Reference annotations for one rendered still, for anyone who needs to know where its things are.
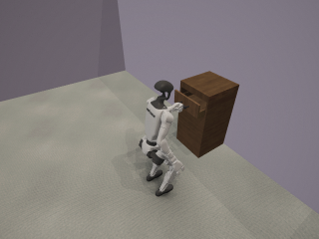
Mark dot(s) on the right robot forearm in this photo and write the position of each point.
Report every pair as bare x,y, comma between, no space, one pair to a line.
164,148

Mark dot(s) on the cabinet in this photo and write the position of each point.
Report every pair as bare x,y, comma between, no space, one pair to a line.
203,135

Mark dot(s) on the right robot foot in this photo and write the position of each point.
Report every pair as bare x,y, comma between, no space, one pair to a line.
167,190

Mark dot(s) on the right robot thigh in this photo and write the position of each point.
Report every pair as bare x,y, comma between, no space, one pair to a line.
158,158

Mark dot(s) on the right robot hand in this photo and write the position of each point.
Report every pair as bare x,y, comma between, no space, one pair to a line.
176,167

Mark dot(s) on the left robot forearm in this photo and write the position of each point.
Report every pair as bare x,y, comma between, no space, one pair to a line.
170,109

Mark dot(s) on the drawer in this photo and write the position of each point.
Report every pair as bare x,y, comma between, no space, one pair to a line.
197,106

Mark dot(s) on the right robot upper arm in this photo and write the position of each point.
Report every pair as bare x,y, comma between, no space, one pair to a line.
166,121

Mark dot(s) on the left robot upper arm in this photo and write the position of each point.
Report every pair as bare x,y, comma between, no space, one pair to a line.
151,99

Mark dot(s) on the left robot hand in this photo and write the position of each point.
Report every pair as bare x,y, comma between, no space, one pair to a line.
177,107

